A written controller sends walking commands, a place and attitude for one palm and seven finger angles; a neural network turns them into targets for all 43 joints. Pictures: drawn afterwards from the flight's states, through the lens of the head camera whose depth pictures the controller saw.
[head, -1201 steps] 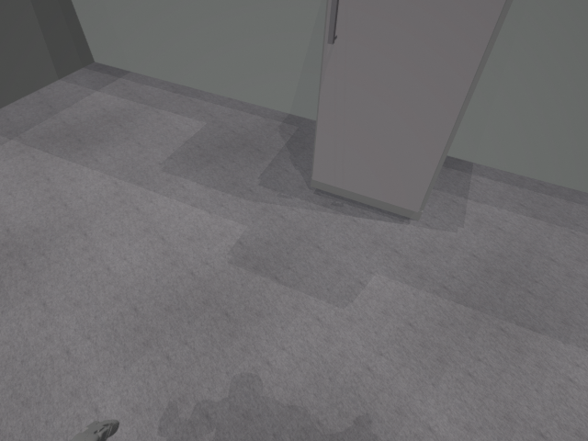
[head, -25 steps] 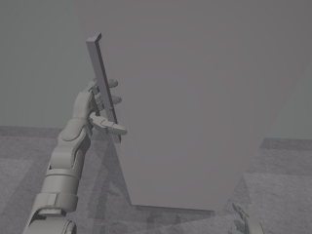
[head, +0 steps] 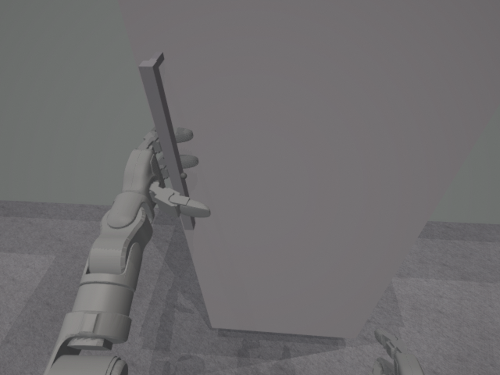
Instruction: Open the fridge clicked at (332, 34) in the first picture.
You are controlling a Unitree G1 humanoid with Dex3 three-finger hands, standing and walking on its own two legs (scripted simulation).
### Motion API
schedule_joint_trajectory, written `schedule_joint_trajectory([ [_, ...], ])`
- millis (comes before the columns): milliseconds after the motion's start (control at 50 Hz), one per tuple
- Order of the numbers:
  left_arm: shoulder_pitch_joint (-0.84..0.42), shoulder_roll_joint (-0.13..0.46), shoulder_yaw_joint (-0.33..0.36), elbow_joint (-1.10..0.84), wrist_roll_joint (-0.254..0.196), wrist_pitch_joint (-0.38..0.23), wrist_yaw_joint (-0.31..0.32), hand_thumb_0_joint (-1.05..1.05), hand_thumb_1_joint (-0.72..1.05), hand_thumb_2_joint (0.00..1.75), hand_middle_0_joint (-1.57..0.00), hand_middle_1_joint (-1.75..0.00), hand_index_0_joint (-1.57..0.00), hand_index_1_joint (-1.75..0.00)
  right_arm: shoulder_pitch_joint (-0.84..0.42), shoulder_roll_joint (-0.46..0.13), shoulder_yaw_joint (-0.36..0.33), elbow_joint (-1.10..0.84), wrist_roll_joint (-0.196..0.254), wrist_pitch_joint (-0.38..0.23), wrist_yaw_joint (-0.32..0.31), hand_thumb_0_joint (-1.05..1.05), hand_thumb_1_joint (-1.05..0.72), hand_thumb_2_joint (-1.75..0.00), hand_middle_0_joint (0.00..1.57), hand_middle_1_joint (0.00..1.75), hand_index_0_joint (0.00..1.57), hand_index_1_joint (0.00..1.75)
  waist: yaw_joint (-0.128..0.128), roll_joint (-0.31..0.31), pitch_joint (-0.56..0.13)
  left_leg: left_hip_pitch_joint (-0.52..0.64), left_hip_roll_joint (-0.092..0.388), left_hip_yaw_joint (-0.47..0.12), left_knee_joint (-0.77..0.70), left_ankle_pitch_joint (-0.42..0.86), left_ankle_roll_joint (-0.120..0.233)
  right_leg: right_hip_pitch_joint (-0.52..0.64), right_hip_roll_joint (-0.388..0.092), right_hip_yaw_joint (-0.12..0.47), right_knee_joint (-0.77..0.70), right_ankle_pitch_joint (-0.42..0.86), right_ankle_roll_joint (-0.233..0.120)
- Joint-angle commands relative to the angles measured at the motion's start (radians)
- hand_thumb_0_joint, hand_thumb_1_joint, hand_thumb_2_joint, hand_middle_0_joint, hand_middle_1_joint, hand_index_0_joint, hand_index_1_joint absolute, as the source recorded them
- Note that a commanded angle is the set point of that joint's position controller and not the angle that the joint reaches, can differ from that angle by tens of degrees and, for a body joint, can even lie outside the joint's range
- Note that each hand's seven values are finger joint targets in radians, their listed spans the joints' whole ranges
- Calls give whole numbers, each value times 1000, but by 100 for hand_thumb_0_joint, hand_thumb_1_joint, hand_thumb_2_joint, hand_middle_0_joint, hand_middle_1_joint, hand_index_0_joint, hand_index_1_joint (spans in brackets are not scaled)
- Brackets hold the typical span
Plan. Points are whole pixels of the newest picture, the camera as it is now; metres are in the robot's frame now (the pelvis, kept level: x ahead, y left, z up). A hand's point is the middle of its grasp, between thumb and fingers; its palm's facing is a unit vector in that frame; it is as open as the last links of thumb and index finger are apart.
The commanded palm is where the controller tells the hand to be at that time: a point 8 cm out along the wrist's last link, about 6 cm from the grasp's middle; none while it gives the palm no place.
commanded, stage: slide the fingers in behind the handle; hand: left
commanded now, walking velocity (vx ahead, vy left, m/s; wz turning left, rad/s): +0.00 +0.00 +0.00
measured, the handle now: (176, 156) +0.42 +0.16 +0.16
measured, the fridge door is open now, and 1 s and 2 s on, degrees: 0 0 0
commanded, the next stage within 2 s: grip the handle and tug to test in 0.62 s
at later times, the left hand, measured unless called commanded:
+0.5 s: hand (185, 173) +0.37 +0.13 +0.16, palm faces +0.01 -1.00 -0.01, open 14.1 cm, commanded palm +0.34 +0.16 +0.16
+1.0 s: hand (185, 174) +0.37 +0.13 +0.16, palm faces +0.00 -1.00 -0.01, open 12.4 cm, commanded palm +0.33 +0.17 +0.16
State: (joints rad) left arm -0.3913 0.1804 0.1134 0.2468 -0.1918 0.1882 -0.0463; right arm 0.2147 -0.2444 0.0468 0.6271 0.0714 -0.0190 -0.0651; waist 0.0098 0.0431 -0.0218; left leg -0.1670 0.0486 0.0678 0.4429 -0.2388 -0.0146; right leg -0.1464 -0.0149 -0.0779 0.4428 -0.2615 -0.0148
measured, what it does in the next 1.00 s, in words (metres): stands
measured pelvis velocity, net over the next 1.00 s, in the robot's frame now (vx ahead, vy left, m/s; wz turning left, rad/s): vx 0.01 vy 0.00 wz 0.00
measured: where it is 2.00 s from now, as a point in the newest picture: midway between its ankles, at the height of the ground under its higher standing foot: outside the picture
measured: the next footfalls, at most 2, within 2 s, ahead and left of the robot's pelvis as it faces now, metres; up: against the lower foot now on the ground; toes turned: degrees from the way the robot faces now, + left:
none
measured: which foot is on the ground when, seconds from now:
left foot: down 0.00-1.00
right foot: down 0.00-1.00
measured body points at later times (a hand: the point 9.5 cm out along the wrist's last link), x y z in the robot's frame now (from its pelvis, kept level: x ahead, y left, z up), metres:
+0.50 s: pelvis +0.00 +0.01 +0.00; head -0.01 -0.01 +0.45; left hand +0.36 +0.18 +0.17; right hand +0.17 -0.21 -0.10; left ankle +0.00 +0.13 -0.74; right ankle -0.01 -0.11 -0.74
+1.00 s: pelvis +0.01 +0.00 +0.00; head -0.01 -0.01 +0.45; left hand +0.36 +0.18 +0.17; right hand +0.17 -0.22 -0.09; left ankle +0.00 +0.13 -0.74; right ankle -0.01 -0.11 -0.74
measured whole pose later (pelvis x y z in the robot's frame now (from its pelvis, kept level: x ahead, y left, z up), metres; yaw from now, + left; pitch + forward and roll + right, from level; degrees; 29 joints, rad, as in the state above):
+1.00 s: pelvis +0.01 +0.00 +0.00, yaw +0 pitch -2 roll +0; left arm -0.40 0.17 0.08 0.23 -0.18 0.20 -0.02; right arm 0.21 -0.24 0.05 0.63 0.06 -0.01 -0.06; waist 0.02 0.04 -0.02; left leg -0.16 0.04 0.07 0.44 -0.24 -0.01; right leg -0.13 -0.02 -0.08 0.43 -0.26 -0.01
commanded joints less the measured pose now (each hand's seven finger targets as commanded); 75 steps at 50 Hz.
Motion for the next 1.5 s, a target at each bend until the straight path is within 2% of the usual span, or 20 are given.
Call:
schedule_joint_trajectory([
  [0,-441,99,-5,-248,0,-67,-12,0,-50,30,-30,-120,-30,-120,-133,-100,-37,-152,-6,-46,-10,0,-90,-90,20,30,20,30,-18,-56,-225,139,-39,-36,-28,226,53,-15,25,28,-60,290,-1],
  [100,-502,24,-90,-256,9,-62,-7,0,-50,30,-30,-120,-30,-120,-133,-92,-33,-147,-7,-47,-9,0,-90,-90,20,30,20,30,-36,-14,-215,160,-38,-50,-25,213,48,-50,26,22,-59,254,-5],
  [300,-560,-14,-128,-195,16,-59,3,0,-50,30,-30,-120,-30,-120,-129,-91,-29,-131,-11,-41,-14,0,-90,-90,20,30,20,30,-43,-47,-223,165,-36,-72,-28,202,46,-65,27,13,-56,222,-9],
  [440,-568,4,-104,-185,13,-72,1,0,-50,30,-30,-120,-30,-120,-124,-91,-29,-128,-16,-44,-11,0,-90,-90,20,30,20,30,-34,-55,-249,167,-39,-68,-23,231,47,-44,27,15,-51,259,-10],
  [460,-531,59,-56,-182,13,-76,4,0,-50,30,-30,-120,-30,-120,-122,-101,-35,-127,-16,-40,-13,0,-90,-90,20,30,20,30,-21,-67,-261,171,-36,-68,-24,244,47,-28,25,16,-53,268,-9],
  [520,-523,10,-93,-203,5,-81,-7,0,-50,30,-30,-120,-30,-120,-134,-91,-30,-138,-14,-45,-8,0,-90,-90,20,30,20,30,-23,-75,-253,161,-38,-61,-26,239,47,-23,26,13,-50,273,-8],
  [560,-502,58,-51,-197,3,-83,-7,0,-50,30,-30,-120,-30,-120,-132,-100,-33,-136,-15,-43,-9,0,-90,-90,20,30,20,30,-14,-70,-247,163,-36,-61,-27,249,47,-16,25,15,-54,282,-8],
  [660,-489,59,-51,-218,2,-80,-7,0,-50,30,-30,-120,-30,-120,-138,-98,-32,-144,-13,-41,-9,0,-90,-90,20,30,20,30,-10,-28,-237,164,-36,-57,-32,245,43,-15,25,17,-59,272,-10],
  [700,-484,50,-48,-223,-3,-77,-6,0,-50,30,-30,-120,-30,-120,-137,-93,-30,-146,-13,-42,-8,0,-90,-90,20,30,20,30,-12,-59,-238,156,-37,-57,-32,253,46,-6,27,15,-57,289,-9],
  [760,-468,75,-33,-234,-1,-78,-7,0,-36,36,-32,-122,-32,-122,-136,-102,-34,-148,-14,-38,-10,0,-90,-90,20,30,20,30,-7,-62,-242,160,-34,-55,-37,252,45,2,26,17,-60,283,-9],
  [840,-475,37,-66,-256,3,-73,-6,0,-17,44,-33,-125,-33,-125,-136,-93,-33,-148,-13,-38,-5,0,-90,-90,20,30,20,30,-16,-40,-237,163,-37,-53,-32,265,44,-9,28,16,-57,302,-9],
  [860,-448,69,-37,-267,2,-75,-2,0,-13,46,-34,-125,-34,-125,-134,-101,-37,-150,-15,-37,-6,0,-90,-90,20,30,20,30,-5,-42,-247,172,-35,-54,-34,276,43,5,26,17,-59,308,-10],
  [920,-432,30,-73,-307,6,-74,-7,0,1,52,-35,-127,-35,-127,-141,-92,-34,-160,-16,-39,0,0,-90,-90,20,30,20,30,-8,-34,-261,175,-37,-48,-30,300,44,14,26,15,-50,341,-10],
  [1060,-323,54,-56,-376,4,-70,-17,0,34,66,-39,-132,-39,-132,-146,-98,-39,-174,-21,-35,6,0,-90,-90,20,30,20,30,7,-43,-271,182,-34,-41,-23,365,44,47,25,15,-39,419,-9],
  [1120,-348,55,-50,-362,-2,-49,-22,0,48,72,-41,-134,-41,-134,-150,-97,-35,-168,-17,-28,2,0,-90,-90,20,30,20,30,-6,-69,-229,161,-37,-38,-23,328,48,26,27,16,-49,399,-5],
  [1300,-362,37,-68,-371,11,-13,-12,0,90,90,-45,-140,-45,-140,-149,-93,-33,-171,-23,-16,-2,0,-90,-90,20,30,20,30,-8,-50,-264,178,-40,-48,-12,360,46,27,24,11,-35,410,-8],
  [1340,-371,16,-89,-379,12,-12,-16,0,90,90,-45,-140,-45,-140,-149,-89,-33,-169,-23,-16,-1,0,-90,-90,20,30,20,30,-14,-43,-261,185,-41,-49,-6,368,46,17,24,10,-33,418,-8],
  [1360,-347,48,-66,-377,16,-15,-14,0,90,90,-45,-140,-45,-140,-144,-97,-37,-168,-25,-12,-1,0,-90,-90,20,30,20,30,-7,-52,-269,189,-37,-49,-5,383,45,29,23,11,-32,428,-10],
  [1420,-372,-6,-118,-378,13,-12,-20,0,90,90,-45,-140,-45,-140,-155,-89,-31,-173,-23,-10,-1,0,-90,-90,20,30,20,30,-18,-53,-253,181,-40,-54,-4,363,46,9,24,7,-30,411,-8],
  [1480,-377,39,-73,-373,11,-10,-17,0,90,90,-45,-140,-45,-140,-161,-95,-33,-173,-25,-5,-5,0,-90,-90,20,30,20,30,-10,-52,-262,178,-41,-52,-6,359,48,18,21,12,-34,405,-9],
])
